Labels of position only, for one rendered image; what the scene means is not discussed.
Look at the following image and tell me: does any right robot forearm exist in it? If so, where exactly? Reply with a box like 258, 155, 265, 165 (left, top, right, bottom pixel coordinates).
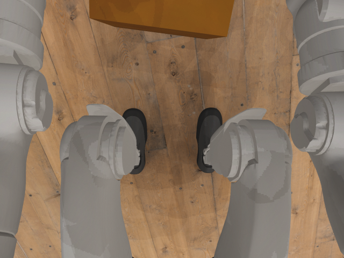
286, 0, 344, 96

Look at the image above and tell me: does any right robot upper arm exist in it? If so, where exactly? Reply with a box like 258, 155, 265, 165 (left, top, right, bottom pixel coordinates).
290, 91, 344, 255

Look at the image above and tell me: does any robot right thigh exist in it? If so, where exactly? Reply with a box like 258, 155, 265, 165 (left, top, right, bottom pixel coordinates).
212, 119, 292, 258

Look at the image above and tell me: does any left robot forearm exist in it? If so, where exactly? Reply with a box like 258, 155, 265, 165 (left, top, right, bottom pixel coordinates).
0, 0, 46, 71

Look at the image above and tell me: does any robot right shin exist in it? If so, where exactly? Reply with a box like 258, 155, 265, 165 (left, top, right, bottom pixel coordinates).
203, 108, 293, 175

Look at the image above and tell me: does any left robot upper arm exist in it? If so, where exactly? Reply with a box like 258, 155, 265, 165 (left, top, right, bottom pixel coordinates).
0, 63, 53, 258

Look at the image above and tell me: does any carton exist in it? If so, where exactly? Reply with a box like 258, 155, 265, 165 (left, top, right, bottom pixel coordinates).
89, 0, 234, 39

